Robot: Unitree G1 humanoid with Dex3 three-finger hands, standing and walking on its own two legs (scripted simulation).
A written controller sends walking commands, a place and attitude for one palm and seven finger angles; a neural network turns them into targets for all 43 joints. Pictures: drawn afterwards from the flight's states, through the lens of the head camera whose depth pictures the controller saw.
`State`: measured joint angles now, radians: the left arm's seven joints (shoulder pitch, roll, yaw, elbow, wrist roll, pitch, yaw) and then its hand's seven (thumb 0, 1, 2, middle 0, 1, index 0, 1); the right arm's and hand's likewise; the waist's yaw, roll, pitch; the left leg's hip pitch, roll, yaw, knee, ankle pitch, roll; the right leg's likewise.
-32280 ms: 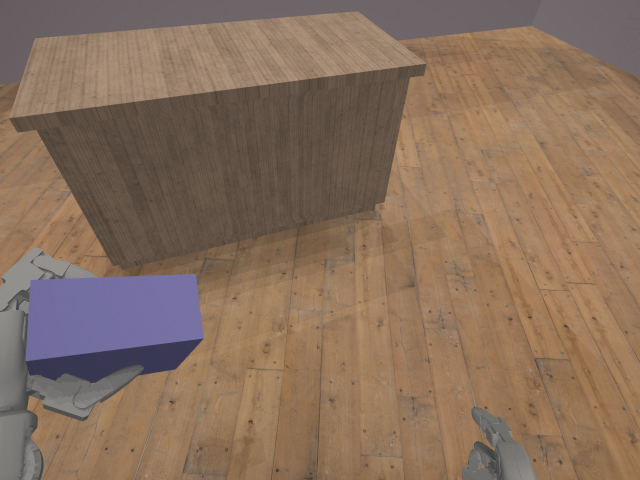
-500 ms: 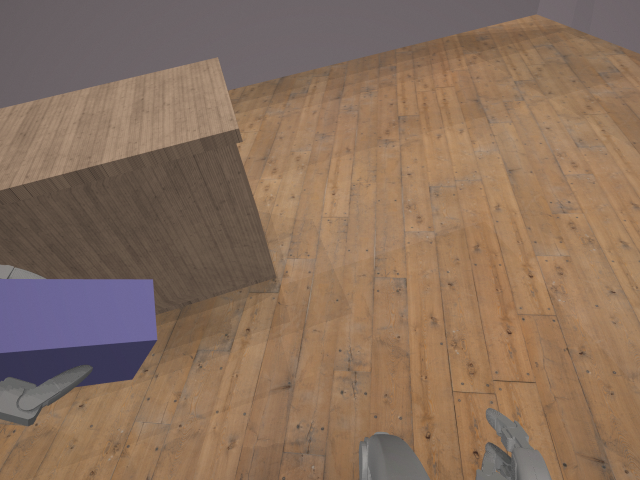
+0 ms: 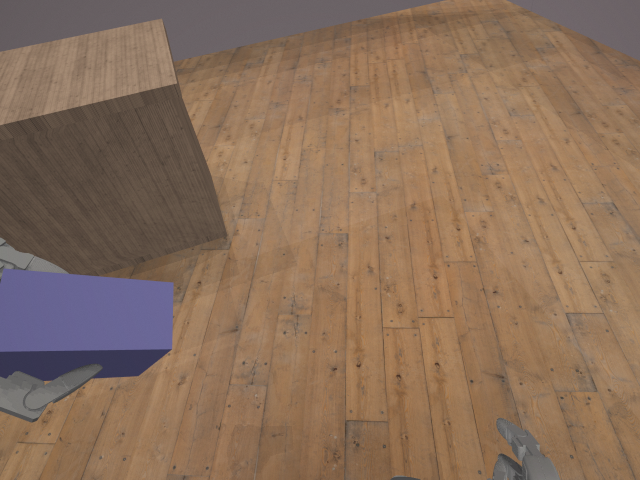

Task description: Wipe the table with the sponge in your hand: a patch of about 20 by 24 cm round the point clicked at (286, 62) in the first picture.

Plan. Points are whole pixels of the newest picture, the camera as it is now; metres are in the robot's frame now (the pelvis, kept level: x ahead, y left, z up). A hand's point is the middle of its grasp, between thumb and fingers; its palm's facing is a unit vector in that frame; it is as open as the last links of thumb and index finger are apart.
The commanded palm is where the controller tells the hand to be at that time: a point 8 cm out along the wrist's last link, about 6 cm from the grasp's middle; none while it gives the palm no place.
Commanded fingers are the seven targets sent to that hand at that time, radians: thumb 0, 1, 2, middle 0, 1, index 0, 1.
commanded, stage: come to a stop and stand still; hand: left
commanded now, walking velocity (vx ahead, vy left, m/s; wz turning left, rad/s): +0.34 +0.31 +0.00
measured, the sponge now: (109, 332) +0.24 +0.20 +0.15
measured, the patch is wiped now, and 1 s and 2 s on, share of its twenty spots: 0.00 0.00 0.00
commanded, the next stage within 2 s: look again from close up in 0.62 s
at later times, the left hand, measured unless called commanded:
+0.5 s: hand out of the picture +0.11 +0.22 +0.18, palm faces +0.41 -0.78 -0.47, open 10.6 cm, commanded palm +0.06 +0.26 +0.21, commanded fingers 0.00 0.10 1.30 -1.20 -1.60 -1.20 -1.60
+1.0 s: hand out of the picture +0.10 +0.20 +0.18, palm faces +0.38 -0.81 -0.46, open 10.7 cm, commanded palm +0.04 +0.24 +0.21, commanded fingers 0.00 0.10 1.30 -1.20 -1.60 -1.20 -1.60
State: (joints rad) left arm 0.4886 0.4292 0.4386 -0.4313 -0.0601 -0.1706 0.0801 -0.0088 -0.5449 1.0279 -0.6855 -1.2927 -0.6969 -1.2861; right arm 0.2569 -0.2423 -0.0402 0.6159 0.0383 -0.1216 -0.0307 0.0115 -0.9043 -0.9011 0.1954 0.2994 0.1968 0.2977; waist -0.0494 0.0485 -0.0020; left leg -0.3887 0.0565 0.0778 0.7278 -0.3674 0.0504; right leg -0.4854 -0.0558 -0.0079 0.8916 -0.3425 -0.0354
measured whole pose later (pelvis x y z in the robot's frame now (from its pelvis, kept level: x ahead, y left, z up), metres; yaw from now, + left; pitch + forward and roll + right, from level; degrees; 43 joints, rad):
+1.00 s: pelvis -0.12 -0.04 +0.01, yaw +1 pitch +0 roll -1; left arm 0.48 0.39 0.38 -0.52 -0.05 -0.13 0.13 -0.01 -0.54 1.03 -0.69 -1.29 -0.70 -1.29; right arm 0.26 -0.20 0.01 0.64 0.02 -0.08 -0.04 0.01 -0.90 -0.90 0.20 0.30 0.20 0.30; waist -0.02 0.04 0.04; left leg -0.34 0.06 -0.02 0.81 -0.43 0.01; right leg -0.36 0.01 -0.07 0.66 -0.29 -0.03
